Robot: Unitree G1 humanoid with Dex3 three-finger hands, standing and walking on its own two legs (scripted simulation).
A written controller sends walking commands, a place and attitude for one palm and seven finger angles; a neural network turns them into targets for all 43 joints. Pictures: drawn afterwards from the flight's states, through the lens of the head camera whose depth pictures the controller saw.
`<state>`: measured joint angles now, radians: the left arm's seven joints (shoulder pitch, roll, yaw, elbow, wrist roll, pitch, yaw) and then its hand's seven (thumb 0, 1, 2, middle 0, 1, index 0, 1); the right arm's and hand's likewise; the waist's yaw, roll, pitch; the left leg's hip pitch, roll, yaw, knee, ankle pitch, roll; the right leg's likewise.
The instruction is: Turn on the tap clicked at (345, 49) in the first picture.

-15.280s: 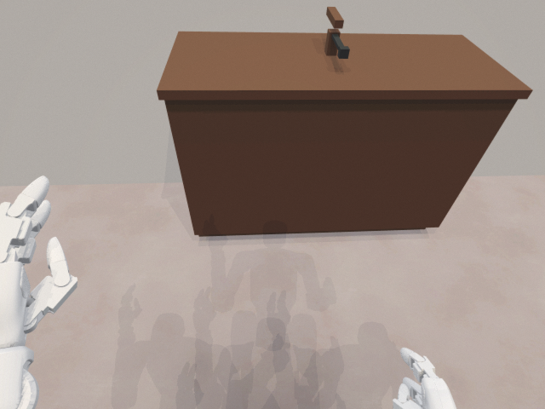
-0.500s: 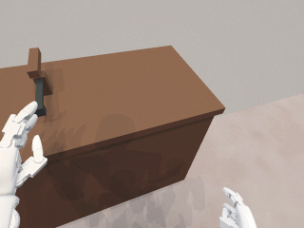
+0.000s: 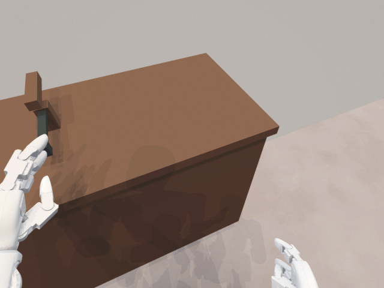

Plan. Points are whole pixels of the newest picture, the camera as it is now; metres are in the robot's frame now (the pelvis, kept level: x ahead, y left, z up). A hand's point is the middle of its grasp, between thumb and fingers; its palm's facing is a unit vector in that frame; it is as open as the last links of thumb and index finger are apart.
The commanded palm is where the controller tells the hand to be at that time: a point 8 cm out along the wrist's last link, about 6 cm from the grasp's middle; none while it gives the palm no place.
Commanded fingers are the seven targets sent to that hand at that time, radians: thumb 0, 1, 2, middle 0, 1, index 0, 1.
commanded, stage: come to a stop and stand still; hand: left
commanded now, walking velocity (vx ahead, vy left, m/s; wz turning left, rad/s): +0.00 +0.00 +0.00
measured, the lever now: (43, 149) +0.37 +0.36 +0.08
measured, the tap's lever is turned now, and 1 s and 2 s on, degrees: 0 0 0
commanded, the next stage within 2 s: look again from close up in 0.54 s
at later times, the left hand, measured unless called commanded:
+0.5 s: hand (47, 187) +0.24 +0.25 +0.15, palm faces +0.38 -0.83 -0.40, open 7.4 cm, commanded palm +0.18 +0.28 +0.18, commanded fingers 0.00 0.90 0.90 -0.20 -0.30 -0.20 -0.30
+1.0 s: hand (37, 195) +0.22 +0.26 +0.15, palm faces +0.42 -0.83 -0.36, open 7.4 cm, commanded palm +0.16 +0.29 +0.18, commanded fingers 0.00 0.90 0.90 -0.20 -0.30 -0.20 -0.30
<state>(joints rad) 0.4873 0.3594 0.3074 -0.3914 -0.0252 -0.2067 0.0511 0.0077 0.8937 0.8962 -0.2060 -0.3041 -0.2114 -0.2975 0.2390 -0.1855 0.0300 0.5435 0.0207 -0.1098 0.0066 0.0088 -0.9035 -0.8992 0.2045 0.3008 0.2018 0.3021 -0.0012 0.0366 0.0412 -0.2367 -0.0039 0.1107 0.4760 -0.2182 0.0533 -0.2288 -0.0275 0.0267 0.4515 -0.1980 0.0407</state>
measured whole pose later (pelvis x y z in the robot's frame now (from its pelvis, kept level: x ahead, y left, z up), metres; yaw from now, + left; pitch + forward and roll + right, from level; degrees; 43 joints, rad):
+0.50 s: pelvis +0.03 -0.01 +0.00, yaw +1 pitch +0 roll -1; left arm 0.43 0.38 0.36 -0.43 -0.04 -0.18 0.09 0.01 0.89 0.90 -0.21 -0.30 -0.22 -0.30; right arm 0.18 -0.20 0.03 0.53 0.01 -0.11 -0.03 0.01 -0.91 -0.90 0.20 0.30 0.20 0.30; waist 0.02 -0.02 0.04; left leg -0.22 0.01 0.08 0.46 -0.24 0.04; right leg -0.19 -0.02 0.00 0.40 -0.21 0.03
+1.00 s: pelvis +0.01 +0.00 +0.01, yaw +2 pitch -1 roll -1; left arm 0.41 0.35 0.33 -0.42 -0.03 -0.16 0.12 0.01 0.89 0.90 -0.21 -0.30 -0.21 -0.30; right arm 0.22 -0.20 0.03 0.56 0.01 -0.09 -0.04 0.01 -0.90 -0.90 0.20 0.30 0.20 0.30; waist 0.03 -0.01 0.05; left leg -0.21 -0.01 0.07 0.43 -0.21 0.06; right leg -0.16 -0.03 -0.01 0.35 -0.17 0.04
